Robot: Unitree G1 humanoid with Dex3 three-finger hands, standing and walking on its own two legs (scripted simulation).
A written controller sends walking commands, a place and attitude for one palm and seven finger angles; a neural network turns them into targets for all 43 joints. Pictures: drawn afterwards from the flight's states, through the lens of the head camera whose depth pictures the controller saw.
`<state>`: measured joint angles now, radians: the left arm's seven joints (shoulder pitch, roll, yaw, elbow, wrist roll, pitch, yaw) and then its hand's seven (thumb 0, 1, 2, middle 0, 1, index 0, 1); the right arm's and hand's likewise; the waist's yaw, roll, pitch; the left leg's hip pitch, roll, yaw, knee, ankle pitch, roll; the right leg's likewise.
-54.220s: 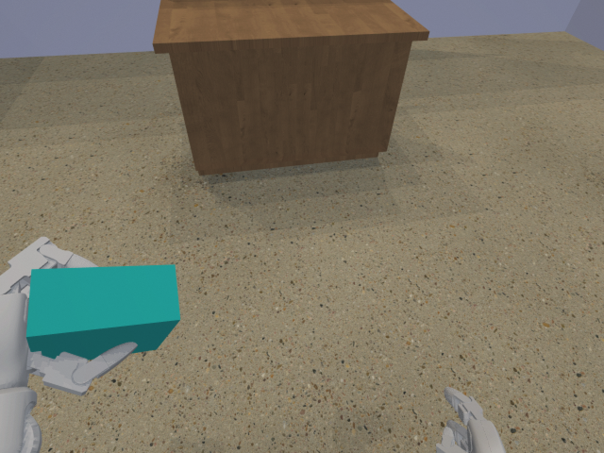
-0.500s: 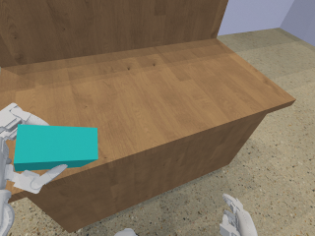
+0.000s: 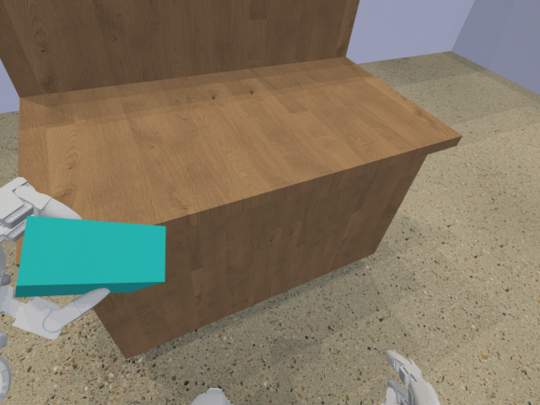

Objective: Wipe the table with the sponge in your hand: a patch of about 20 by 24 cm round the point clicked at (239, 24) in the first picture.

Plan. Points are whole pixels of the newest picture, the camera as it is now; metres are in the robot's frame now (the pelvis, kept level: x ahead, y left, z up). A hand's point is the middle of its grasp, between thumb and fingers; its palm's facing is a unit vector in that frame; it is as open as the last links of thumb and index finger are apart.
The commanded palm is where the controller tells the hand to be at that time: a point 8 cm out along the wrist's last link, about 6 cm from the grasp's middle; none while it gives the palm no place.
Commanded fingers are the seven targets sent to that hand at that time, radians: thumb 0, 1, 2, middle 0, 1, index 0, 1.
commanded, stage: stop stepping back and stand still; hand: left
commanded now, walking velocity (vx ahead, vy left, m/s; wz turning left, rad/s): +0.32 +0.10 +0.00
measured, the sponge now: (109, 262) +0.23 +0.20 +0.17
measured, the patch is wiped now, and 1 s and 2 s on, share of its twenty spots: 1.00 1.00 1.00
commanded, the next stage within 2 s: stand and wait in 1.34 s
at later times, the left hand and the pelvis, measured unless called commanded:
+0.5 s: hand out of the picture +0.03 +0.25 +0.19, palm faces +0.44 -0.81 -0.38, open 10.1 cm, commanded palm -0.03 +0.29 +0.20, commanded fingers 0.00 0.10 1.30 -1.20 -1.60 -1.20 -1.60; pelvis -0.17 -0.01 -0.02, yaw +4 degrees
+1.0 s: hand out of the picture -0.07 +0.23 +0.18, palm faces +0.43 -0.82 -0.39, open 10.1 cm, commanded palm -0.13 +0.26 +0.20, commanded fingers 0.00 0.10 1.30 -1.20 -1.60 -1.20 -1.60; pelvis -0.27 -0.03 -0.01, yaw +4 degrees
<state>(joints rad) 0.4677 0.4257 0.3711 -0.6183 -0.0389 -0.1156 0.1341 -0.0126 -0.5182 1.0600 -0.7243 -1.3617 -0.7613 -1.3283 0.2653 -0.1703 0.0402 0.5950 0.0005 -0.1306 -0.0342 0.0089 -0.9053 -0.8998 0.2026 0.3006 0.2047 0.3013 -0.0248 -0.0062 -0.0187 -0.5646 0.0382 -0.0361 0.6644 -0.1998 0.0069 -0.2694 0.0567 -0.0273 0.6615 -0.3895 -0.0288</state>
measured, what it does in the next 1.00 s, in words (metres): walks backwards: left foot, then right foot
